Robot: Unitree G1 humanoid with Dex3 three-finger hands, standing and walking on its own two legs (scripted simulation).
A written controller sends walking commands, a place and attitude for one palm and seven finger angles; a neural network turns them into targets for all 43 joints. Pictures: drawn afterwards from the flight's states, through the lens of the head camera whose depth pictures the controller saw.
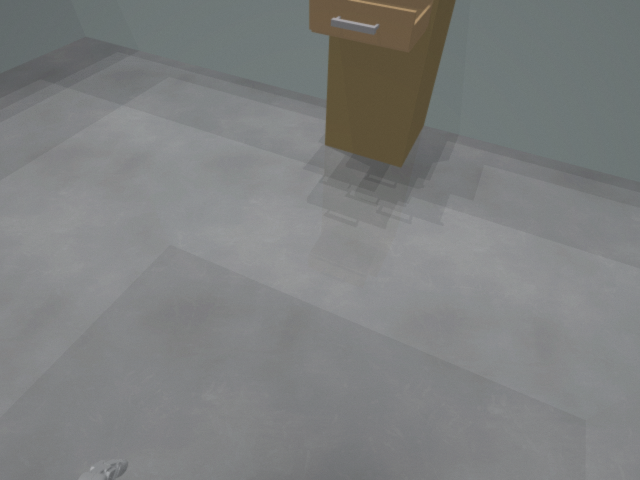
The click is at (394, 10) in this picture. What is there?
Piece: drawer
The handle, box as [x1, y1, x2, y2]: [331, 16, 378, 34]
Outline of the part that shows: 331,19 331,25 372,34 378,27 378,24 374,26 343,20 340,18 340,16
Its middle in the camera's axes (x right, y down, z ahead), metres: +0.12 -0.75 +1.35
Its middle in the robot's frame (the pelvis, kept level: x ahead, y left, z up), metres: +1.52 -0.05 -0.03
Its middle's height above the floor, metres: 0.74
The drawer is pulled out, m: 0.25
